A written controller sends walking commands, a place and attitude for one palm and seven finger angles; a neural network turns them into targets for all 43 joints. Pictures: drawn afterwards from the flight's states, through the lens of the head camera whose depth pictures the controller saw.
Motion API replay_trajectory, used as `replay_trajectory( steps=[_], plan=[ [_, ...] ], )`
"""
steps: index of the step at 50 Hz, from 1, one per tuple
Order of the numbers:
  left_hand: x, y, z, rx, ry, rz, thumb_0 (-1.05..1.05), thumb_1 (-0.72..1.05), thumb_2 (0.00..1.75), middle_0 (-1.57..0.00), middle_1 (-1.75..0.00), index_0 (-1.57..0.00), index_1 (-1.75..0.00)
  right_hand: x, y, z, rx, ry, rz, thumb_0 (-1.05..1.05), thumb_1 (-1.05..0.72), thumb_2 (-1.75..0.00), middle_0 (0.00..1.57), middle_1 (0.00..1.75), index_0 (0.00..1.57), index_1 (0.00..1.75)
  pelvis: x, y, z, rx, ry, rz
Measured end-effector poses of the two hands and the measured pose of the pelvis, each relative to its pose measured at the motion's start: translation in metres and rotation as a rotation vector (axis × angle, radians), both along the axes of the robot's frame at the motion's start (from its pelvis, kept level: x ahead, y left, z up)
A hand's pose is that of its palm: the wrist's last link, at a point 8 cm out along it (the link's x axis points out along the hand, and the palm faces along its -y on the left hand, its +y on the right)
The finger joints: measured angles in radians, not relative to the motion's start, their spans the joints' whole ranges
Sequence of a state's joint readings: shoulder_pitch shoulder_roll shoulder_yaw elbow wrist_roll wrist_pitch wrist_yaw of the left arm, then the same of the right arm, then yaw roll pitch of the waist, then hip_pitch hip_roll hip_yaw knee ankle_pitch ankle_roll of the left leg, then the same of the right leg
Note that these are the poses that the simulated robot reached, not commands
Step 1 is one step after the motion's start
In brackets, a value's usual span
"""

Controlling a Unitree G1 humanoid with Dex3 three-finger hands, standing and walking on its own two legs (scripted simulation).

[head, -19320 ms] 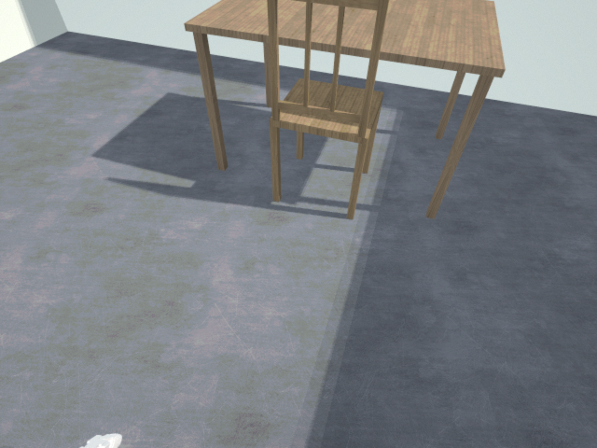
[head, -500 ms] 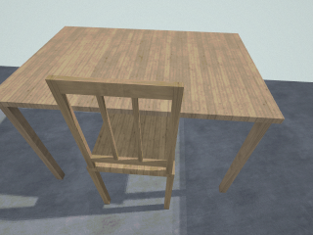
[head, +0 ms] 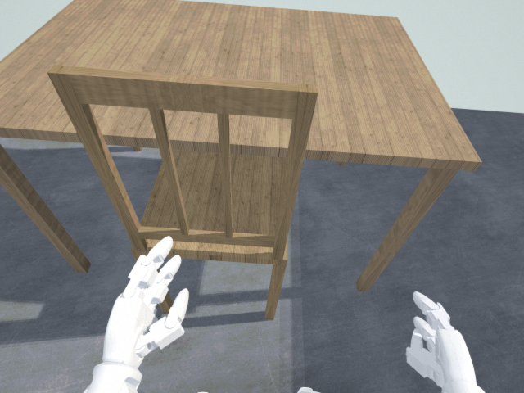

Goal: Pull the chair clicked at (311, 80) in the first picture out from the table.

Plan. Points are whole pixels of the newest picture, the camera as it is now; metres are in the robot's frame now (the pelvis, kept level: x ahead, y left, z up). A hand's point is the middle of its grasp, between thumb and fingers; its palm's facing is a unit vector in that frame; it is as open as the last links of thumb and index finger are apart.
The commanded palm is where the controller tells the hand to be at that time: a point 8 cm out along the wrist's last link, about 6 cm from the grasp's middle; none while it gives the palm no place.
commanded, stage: raise the hand toward the chair's back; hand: left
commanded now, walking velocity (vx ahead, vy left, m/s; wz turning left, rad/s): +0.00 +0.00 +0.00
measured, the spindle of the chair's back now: (173, 182) +0.50 +0.19 +0.00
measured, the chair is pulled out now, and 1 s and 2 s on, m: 0.00 0.00 0.00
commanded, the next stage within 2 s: aim the fingers beside a spindle in 1.74 s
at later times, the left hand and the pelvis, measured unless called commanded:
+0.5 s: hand (133, 341) +0.20 +0.19 -0.01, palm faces -0.02 -1.00 +0.02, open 13.0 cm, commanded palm +0.17 +0.25 +0.00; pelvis -0.01 +0.02 -0.04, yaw +0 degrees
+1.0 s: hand (109, 319) +0.22 +0.22 +0.01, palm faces +0.05 -1.00 -0.08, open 16.6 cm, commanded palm +0.20 +0.27 +0.01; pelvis +0.00 +0.02 -0.03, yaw +2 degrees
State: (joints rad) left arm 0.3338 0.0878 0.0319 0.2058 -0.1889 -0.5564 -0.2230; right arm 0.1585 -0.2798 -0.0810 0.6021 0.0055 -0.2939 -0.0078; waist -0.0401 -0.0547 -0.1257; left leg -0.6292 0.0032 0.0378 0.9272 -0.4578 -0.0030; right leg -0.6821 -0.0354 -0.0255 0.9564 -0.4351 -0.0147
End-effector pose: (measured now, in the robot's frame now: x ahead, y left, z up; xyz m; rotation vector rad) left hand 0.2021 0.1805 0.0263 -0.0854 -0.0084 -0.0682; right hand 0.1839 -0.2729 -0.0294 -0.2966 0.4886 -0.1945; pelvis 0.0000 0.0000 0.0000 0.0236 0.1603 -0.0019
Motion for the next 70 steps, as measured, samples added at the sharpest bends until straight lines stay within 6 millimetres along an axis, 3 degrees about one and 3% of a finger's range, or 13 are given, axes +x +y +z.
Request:
replay_trajectory(
  steps=[5, 9, 14, 18, 22, 28, 31, 37, 45, 50, 54, 62, 70],
  plan=[
    [-0.056, 0.023, -0.061, 0.027, 0.206, 0.072, 0.01, 0.58, 0.75, -0.17, -0.25, -0.17, -0.25, 0.041, 0.019, -0.003, -0.026, -0.035, 0.091, 0.01, -0.91, -0.90, 0.20, 0.30, 0.20, 0.30, -0.002, -0.001, -0.025, -0.015, 0.048, 0.016],
    [-0.083, 0.060, -0.051, 0.112, 0.156, 0.211, 0.02, 0.48, 0.71, -0.16, -0.23, -0.16, -0.23, 0.057, 0.049, -0.030, -0.003, -0.013, 0.171, 0.01, -0.91, -0.90, 0.20, 0.30, 0.20, 0.30, -0.006, 0.001, -0.042, -0.048, 0.078, 0.043],
    [-0.057, 0.066, -0.010, 0.144, -0.128, 0.150, 0.02, 0.36, 0.66, -0.14, -0.21, -0.14, -0.21, 0.046, 0.090, -0.077, 0.085, 0.054, 0.237, 0.01, -0.91, -0.90, 0.20, 0.30, 0.20, 0.30, -0.016, 0.009, -0.057, -0.082, 0.111, 0.066],
    [-0.020, 0.044, -0.025, 0.116, -0.034, -0.058, 0.01, 0.26, 0.62, -0.12, -0.20, -0.13, -0.20, 0.015, 0.106, -0.103, 0.176, 0.144, 0.179, 0.01, -0.91, -0.90, 0.20, 0.30, 0.21, 0.30, -0.021, 0.016, -0.060, -0.080, 0.130, 0.053],
    [-0.011, 0.044, -0.046, 0.081, 0.206, -0.097, 0.01, 0.17, 0.58, -0.12, -0.18, -0.13, -0.19, -0.021, 0.099, -0.107, 0.204, 0.241, 0.059, 0.01, -0.91, -0.90, 0.21, 0.30, 0.21, 0.30, -0.017, 0.020, -0.050, -0.060, 0.131, 0.029],
    [-0.027, 0.083, -0.014, 0.121, 0.121, 0.164, 0.01, 0.03, 0.52, -0.11, -0.16, -0.12, -0.16, -0.049, 0.070, -0.093, 0.119, 0.302, -0.022, 0.01, -0.91, -0.90, 0.21, 0.30, 0.21, 0.30, -0.007, 0.023, -0.038, -0.058, 0.126, 0.026],
    [-0.028, 0.090, -0.010, 0.153, 0.031, 0.178, 0.01, -0.04, 0.49, -0.10, -0.15, -0.11, -0.15, -0.047, 0.056, -0.093, 0.062, 0.303, -0.002, 0.01, -0.91, -0.90, 0.20, 0.30, 0.21, 0.30, -0.007, 0.023, -0.043, -0.067, 0.135, 0.041],
    [-0.010, 0.069, -0.040, 0.128, 0.118, -0.025, 0.00, -0.18, 0.43, -0.08, -0.13, -0.09, -0.13, -0.026, 0.042, -0.082, 0.015, 0.228, -0.010, 0.01, -0.91, -0.90, 0.20, 0.30, 0.21, 0.30, -0.008, 0.024, -0.048, -0.073, 0.140, 0.039],
    [-0.004, 0.092, 0.005, 0.149, 0.019, 0.139, 0.00, -0.36, 0.35, -0.08, -0.10, -0.08, -0.10, 0.002, 0.059, -0.058, 0.069, 0.137, 0.013, 0.01, -0.91, -0.90, 0.20, 0.30, 0.20, 0.30, 0.004, 0.021, -0.032, -0.069, 0.116, 0.040],
    [-0.001, 0.096, -0.010, 0.164, 0.075, 0.118, 0.00, -0.44, 0.32, -0.06, -0.09, -0.07, -0.09, 0.013, 0.068, -0.064, 0.085, 0.144, 0.084, 0.01, -0.91, -0.90, 0.20, 0.30, 0.21, 0.30, 0.004, 0.019, -0.034, -0.070, 0.124, 0.051],
    [0.003, 0.085, -0.026, 0.150, 0.162, 0.021, -0.01, -0.47, 0.31, -0.06, -0.08, -0.06, -0.09, 0.011, 0.067, -0.067, 0.084, 0.159, 0.083, 0.01, -0.91, -0.90, 0.20, 0.30, 0.21, 0.30, 0.005, 0.017, -0.033, -0.068, 0.124, 0.048],
    [0.019, 0.102, 0.010, 0.176, 0.009, 0.117, -0.01, -0.49, 0.30, -0.06, -0.08, -0.07, -0.08, -0.006, 0.054, -0.070, 0.074, 0.215, 0.036, 0.01, -0.91, -0.90, 0.20, 0.30, 0.21, 0.30, 0.010, 0.013, -0.027, -0.066, 0.117, 0.049],
    [0.025, 0.094, -0.017, 0.140, 0.166, 0.020, -0.01, -0.49, 0.30, -0.05, -0.08, -0.06, -0.08, -0.019, 0.038, -0.070, 0.063, 0.239, -0.009, 0.01, -0.91, -0.90, 0.20, 0.30, 0.21, 0.30, 0.010, 0.013, -0.025, -0.059, 0.123, 0.039]
  ],
)
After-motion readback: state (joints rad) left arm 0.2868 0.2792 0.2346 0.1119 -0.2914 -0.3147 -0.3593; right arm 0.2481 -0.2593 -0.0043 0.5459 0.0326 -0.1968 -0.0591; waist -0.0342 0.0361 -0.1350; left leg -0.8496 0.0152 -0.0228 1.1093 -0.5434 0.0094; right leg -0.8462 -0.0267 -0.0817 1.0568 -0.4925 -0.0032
